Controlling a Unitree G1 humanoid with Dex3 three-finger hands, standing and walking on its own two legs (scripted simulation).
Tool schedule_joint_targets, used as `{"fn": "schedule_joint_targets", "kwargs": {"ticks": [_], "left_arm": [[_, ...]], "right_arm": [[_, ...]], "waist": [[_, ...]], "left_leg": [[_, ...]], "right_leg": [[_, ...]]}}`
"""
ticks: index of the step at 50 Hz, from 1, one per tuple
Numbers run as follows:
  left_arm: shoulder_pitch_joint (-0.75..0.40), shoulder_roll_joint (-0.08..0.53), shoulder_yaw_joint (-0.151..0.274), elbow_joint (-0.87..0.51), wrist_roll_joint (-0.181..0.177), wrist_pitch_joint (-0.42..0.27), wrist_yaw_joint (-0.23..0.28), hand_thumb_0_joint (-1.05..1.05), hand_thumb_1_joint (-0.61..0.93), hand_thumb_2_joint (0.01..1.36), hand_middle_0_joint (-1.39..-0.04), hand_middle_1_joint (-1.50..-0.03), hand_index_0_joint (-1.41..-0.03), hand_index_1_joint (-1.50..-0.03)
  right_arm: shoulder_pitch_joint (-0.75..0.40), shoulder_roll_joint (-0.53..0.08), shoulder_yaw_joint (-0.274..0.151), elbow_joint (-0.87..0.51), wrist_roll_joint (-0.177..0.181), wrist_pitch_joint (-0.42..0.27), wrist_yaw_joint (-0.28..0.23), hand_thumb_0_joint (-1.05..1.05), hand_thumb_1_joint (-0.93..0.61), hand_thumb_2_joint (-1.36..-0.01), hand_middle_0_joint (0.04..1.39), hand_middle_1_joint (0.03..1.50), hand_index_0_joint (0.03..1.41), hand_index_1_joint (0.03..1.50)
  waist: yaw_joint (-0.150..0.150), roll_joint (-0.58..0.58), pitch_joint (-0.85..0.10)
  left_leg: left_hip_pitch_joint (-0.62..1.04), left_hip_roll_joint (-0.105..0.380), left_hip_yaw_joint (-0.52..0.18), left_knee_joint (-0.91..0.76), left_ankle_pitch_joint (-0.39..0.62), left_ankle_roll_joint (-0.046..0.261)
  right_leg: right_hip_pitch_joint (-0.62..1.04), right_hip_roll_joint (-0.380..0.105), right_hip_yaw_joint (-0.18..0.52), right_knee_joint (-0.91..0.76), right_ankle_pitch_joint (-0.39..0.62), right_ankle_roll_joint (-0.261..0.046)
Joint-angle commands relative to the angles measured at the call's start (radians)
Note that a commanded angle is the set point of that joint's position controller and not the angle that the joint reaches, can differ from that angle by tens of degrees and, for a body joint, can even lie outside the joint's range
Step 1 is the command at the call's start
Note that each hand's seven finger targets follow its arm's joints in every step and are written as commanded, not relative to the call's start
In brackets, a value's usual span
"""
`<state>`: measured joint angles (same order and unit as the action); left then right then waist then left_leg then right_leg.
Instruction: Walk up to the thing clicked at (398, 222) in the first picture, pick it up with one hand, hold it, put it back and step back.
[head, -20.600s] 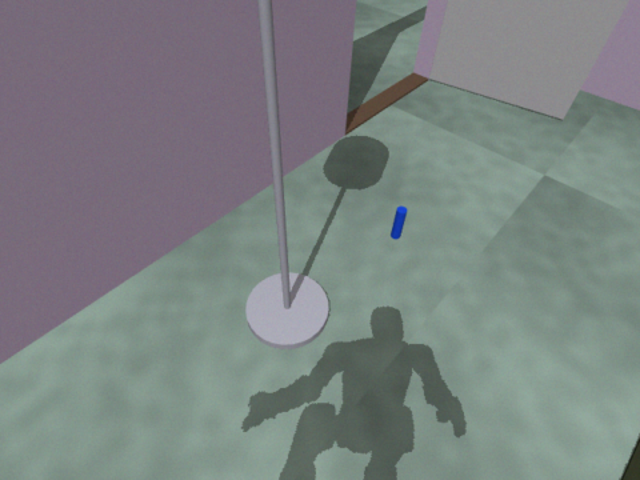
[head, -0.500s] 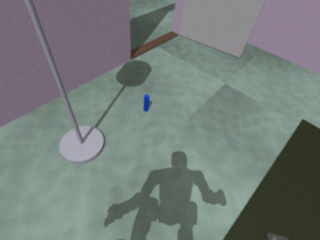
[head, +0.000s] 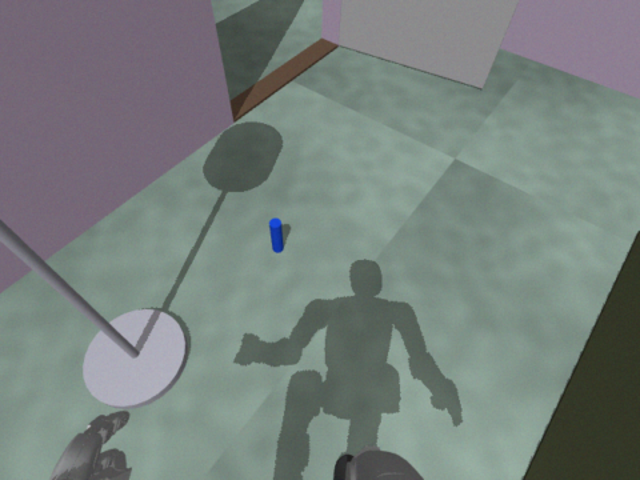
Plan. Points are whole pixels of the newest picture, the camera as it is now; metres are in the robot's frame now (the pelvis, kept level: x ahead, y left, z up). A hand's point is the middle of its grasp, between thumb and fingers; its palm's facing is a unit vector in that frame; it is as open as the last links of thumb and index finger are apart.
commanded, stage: walk up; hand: left
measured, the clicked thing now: (276, 236) +0.90 +0.14 -0.68
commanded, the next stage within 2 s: none
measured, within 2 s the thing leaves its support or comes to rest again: neither
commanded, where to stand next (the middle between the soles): +0.61 -0.02 m, yaw -1 degrees
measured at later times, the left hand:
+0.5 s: hand (104, 375) +0.27 +0.33 -0.15, palm faces -0.08 -0.94 -0.32, open 7.4 cm
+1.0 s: hand (183, 238) +0.49 +0.24 -0.10, palm faces -0.05 -0.92 -0.38, open 7.4 cm
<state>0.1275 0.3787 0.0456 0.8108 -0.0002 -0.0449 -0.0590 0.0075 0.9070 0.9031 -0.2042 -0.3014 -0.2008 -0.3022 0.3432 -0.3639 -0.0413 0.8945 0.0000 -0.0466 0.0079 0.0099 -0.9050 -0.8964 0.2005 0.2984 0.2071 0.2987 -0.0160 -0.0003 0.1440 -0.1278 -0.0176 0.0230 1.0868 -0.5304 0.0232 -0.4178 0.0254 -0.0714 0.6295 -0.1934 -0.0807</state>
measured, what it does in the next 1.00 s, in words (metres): walks ahead: left foot, then right foot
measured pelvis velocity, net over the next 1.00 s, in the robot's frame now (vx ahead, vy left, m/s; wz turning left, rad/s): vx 0.39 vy -0.02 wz -0.07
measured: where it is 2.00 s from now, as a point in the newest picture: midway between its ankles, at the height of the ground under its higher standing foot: (328, 344)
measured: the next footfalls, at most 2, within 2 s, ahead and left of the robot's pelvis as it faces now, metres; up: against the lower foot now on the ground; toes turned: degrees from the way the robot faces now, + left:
left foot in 0.32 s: +0.33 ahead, +0.16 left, +0.00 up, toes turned +3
right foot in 0.80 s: +0.48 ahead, -0.14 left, +0.00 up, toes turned -8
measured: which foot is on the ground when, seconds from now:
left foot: up 0.00-0.30, down 0.32-0.82, up 0.84-1.00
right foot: down 0.00-0.36, up 0.38-0.78, down 0.80-1.00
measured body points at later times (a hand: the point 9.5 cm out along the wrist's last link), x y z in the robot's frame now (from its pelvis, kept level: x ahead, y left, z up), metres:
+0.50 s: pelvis +0.24 +0.05 +0.01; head +0.25 +0.09 +0.46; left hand +0.28 +0.38 -0.12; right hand +0.31 -0.26 -0.07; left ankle +0.29 +0.16 -0.72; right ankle +0.18 -0.09 -0.64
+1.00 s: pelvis +0.39 -0.02 +0.02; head +0.39 -0.04 +0.46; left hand +0.49 +0.29 -0.07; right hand +0.43 -0.34 -0.11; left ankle +0.41 +0.12 -0.65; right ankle +0.44 -0.13 -0.72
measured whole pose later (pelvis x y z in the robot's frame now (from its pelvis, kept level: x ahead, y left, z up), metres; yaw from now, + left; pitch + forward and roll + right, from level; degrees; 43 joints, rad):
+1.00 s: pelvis +0.39 -0.02 +0.02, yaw -4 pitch -4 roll +0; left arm 0.29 0.38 0.05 0.81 0.00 -0.06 -0.06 0.01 0.90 0.90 -0.21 -0.30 -0.20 -0.30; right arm 0.34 -0.42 -0.04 0.87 0.00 -0.06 0.03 0.01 -0.91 -0.90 0.20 0.30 0.21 0.30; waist 0.02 0.05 0.06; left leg -0.42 0.04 -0.01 1.04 -0.38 0.03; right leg -0.25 -0.02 -0.07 0.53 -0.22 -0.04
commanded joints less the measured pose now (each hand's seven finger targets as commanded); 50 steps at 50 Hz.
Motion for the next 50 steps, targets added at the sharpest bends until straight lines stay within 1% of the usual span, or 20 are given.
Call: {"fn": "schedule_joint_targets", "kwargs": {"ticks": [1,6,13,16,17,18,19,20,23,25,30,35,39,40,41,42,44,46,48,50], "left_arm": [[0.19,0.269,0.09,-0.028,-0.017,-0.015,0.047,0.0,0.9,0.9,-0.2,-0.3,-0.2,-0.3],[0.159,0.234,0.074,-0.043,-0.005,-0.047,0.03,0.0,0.9,0.9,-0.2,-0.3,-0.2,-0.3],[0.169,0.281,0.084,-0.079,0.016,-0.037,0.004,0.0,0.9,0.9,-0.2,-0.3,-0.2,-0.3],[0.184,0.236,0.067,-0.086,0.023,-0.028,0.003,0.0,0.9,0.9,-0.2,-0.3,-0.2,-0.3],[0.224,0.191,0.052,-0.087,0.017,-0.025,0.004,0.0,0.9,0.9,-0.2,-0.3,-0.2,-0.3],[0.289,0.128,0.038,-0.086,0.006,-0.021,0.006,0.0,0.9,0.9,-0.2,-0.3,-0.2,-0.3],[0.296,0.251,0.07,-0.059,0.01,-0.004,0.022,0.0,0.9,0.9,-0.2,-0.3,-0.2,-0.3],[0.275,0.275,0.069,-0.048,0.014,-0.003,0.029,0.0,0.9,0.9,-0.2,-0.3,-0.2,-0.3],[0.276,0.249,0.069,-0.007,-0.001,-0.013,0.021,0.0,0.9,0.9,-0.2,-0.3,-0.2,-0.3],[0.307,0.232,0.066,0.003,-0.004,-0.005,0.013,0.0,0.9,0.9,-0.2,-0.3,-0.2,-0.3],[0.199,0.208,0.063,-0.045,0.008,0.009,-0.014,0.0,0.9,0.9,-0.2,-0.3,-0.2,-0.3],[0.12,0.189,0.067,-0.062,0.017,0.002,-0.027,0.0,0.9,0.9,-0.2,-0.3,-0.2,-0.3],[0.276,0.235,0.095,0.005,0.021,-0.018,-0.013,0.0,0.9,0.9,-0.2,-0.3,-0.2,-0.3],[0.358,0.29,0.119,0.025,0.025,-0.029,-0.001,0.0,0.9,0.9,-0.2,-0.3,-0.2,-0.3],[0.356,0.365,0.136,0.0,0.027,-0.036,0.011,0.0,0.9,0.9,-0.2,-0.3,-0.2,-0.3],[0.308,0.379,0.129,-0.025,0.018,-0.033,0.013,0.0,0.9,0.9,-0.2,-0.3,-0.2,-0.3],[0.243,0.35,0.118,-0.037,-0.001,-0.025,0.015,0.0,0.9,0.9,-0.2,-0.3,-0.2,-0.3],[0.191,0.287,0.1,-0.049,-0.003,-0.032,0.02,0.0,0.9,0.9,-0.2,-0.3,-0.2,-0.3],[0.184,0.272,0.092,-0.051,0.001,-0.037,0.02,0.0,0.9,0.9,-0.2,-0.3,-0.2,-0.3],[0.178,0.265,0.087,-0.064,0.002,-0.039,0.02,0.0,0.9,0.9,-0.2,-0.3,-0.2,-0.3]], "right_arm": [[0.026,-0.25,-0.056,-0.089,0.022,-0.039,-0.006,0.0,-0.9,-0.9,0.2,0.3,0.2,0.3],[0.044,-0.195,-0.057,-0.095,-0.009,-0.016,0.021,0.0,-0.9,-0.9,0.2,0.3,0.2,0.3],[-0.086,-0.2,-0.08,-0.127,-0.015,-0.046,0.04,0.0,-0.9,-0.9,0.2,0.3,0.2,0.3],[0.072,-0.263,-0.111,-0.069,-0.026,-0.062,0.025,0.0,-0.9,-0.9,0.2,0.3,0.2,0.3],[0.138,-0.319,-0.127,-0.064,-0.036,-0.07,0.015,0.0,-0.9,-0.9,0.2,0.3,0.2,0.3],[0.176,-0.394,-0.14,-0.081,-0.048,-0.079,0.007,0.0,-0.9,-0.9,0.2,0.3,0.2,0.3],[0.123,-0.41,-0.139,-0.103,-0.011,-0.075,0.008,0.0,-0.9,-0.9,0.2,0.3,0.2,0.3],[0.069,-0.397,-0.142,-0.113,-0.01,-0.071,0.009,0.0,-0.9,-0.9,0.2,0.3,0.2,0.3],[0.004,-0.291,-0.086,-0.131,-0.001,-0.079,0.0,0.0,-0.9,-0.9,0.2,0.3,0.2,0.3],[-0.008,-0.28,-0.082,-0.127,0.003,-0.085,0.002,0.0,-0.9,-0.9,0.2,0.3,0.2,0.3],[0.013,-0.301,-0.092,-0.148,-0.003,-0.082,0.002,0.0,-0.9,-0.9,0.2,0.3,0.2,0.3],[0.015,-0.322,-0.09,-0.148,-0.003,-0.071,0.005,0.0,-0.9,-0.9,0.2,0.3,0.2,0.3],[-0.015,-0.278,-0.073,-0.168,-0.002,-0.055,-0.001,0.0,-0.9,-0.9,0.2,0.3,0.2,0.3],[0.044,-0.213,-0.049,-0.166,-0.001,-0.054,0.0,0.0,-0.9,-0.9,0.2,0.3,0.2,0.3],[0.099,-0.144,-0.021,-0.179,0.003,-0.05,0.002,0.0,-0.9,-0.9,0.2,0.3,0.2,0.3],[0.079,-0.23,-0.041,-0.157,0.001,-0.035,-0.004,0.0,-0.9,-0.9,0.2,0.3,0.2,0.3],[0.018,-0.298,-0.063,-0.126,-0.006,-0.032,-0.005,0.0,-0.9,-0.9,0.2,0.3,0.2,0.3],[0.074,-0.273,-0.058,-0.087,0.009,-0.034,0.005,0.0,-0.9,-0.9,0.2,0.3,0.2,0.3],[0.09,-0.253,-0.054,-0.073,0.001,-0.031,0.015,0.0,-0.9,-0.9,0.2,0.3,0.2,0.3],[0.081,-0.248,-0.061,-0.071,-0.005,-0.024,0.025,0.0,-0.9,-0.9,0.2,0.3,0.2,0.3]], "waist": [[0.074,-0.038,-0.193],[0.013,-0.088,-0.077],[0.054,-0.148,-0.097],[-0.037,0.002,-0.172],[-0.077,0.163,-0.189],[-0.063,0.317,-0.237],[-0.059,0.16,-0.217],[-0.041,0.151,-0.158],[0.007,0.101,-0.066],[0.022,0.146,-0.084],[-0.009,0.181,-0.066],[-0.016,0.165,-0.079],[0.081,0.017,-0.174],[0.116,-0.178,-0.229],[0.097,-0.381,-0.225],[0.096,-0.245,-0.155],[0.082,-0.181,-0.046],[0.037,-0.157,-0.044],[0.027,-0.15,-0.044],[0.025,-0.145,-0.03]], "left_leg": [[-0.379,0.05,-0.132,0.229,0.132,0.026],[-0.323,0.079,-0.047,-0.048,0.264,-0.021],[-0.13,0.095,0.031,-0.5,0.438,-0.028],[0.151,0.06,0.023,-0.512,0.345,0.02],[0.23,0.161,-0.126,-0.635,0.125,0.065],[0.276,0.429,-0.584,-0.769,-0.091,0.143],[0.2,0.499,-0.742,-0.871,-0.219,0.214],[0.168,0.514,-0.727,-0.872,-0.158,0.244],[-0.024,0.339,-0.28,-0.815,0.39,0.136],[-0.04,0.296,-0.155,-0.787,0.582,0.135],[0.02,0.294,-0.074,-0.807,0.531,0.184],[-0.048,0.272,-0.035,-0.751,0.512,0.156],[-0.164,0.239,-0.008,-0.464,0.459,0.11],[-0.237,0.156,0.053,-0.21,0.381,0.075],[-0.429,0.036,0.056,-0.021,0.018,0.024],[-0.505,0.018,-0.008,0.057,0.019,0.004],[-0.5,0.085,-0.08,0.088,0.064,0.013],[-0.438,0.101,-0.098,0.008,0.136,0.015],[-0.37,0.093,-0.063,-0.051,0.181,0.006],[-0.348,0.093,-0.045,-0.128,0.234,-0.011]], "right_leg": [[0.403,-0.339,0.438,-0.309,0.188,-0.188],[0.23,-0.204,0.16,-0.319,0.459,-0.138],[0.125,-0.212,0.163,-0.282,0.021,-0.112],[-0.02,-0.158,0.146,-0.035,-0.055,-0.071],[-0.121,-0.074,0.081,0.221,-0.082,-0.047],[-0.259,0.045,0.081,0.49,-0.374,0.01],[-0.243,0.015,0.184,0.57,-0.372,0.007],[-0.282,-0.02,0.2,0.604,-0.331,0.004],[-0.145,-0.067,0.228,0.516,-0.188,0.033],[-0.086,-0.07,0.186,0.478,-0.151,0.054],[-0.139,-0.116,0.094,0.242,-0.091,0.086],[0.008,-0.105,0.039,0.033,-0.007,0.055],[0.338,-0.063,0.023,-0.099,0.015,0.022],[0.453,-0.116,0.128,-0.185,-0.112,0.004],[0.515,-0.332,0.498,-0.308,-0.276,-0.051],[0.431,-0.43,0.692,-0.423,-0.402,-0.125],[0.279,-0.398,0.601,-0.426,-0.373,-0.179],[0.243,-0.306,0.37,-0.38,-0.152,-0.122],[0.169,-0.276,0.277,-0.372,-0.062,-0.138],[0.117,-0.249,0.217,-0.404,-0.155,-0.133]]}}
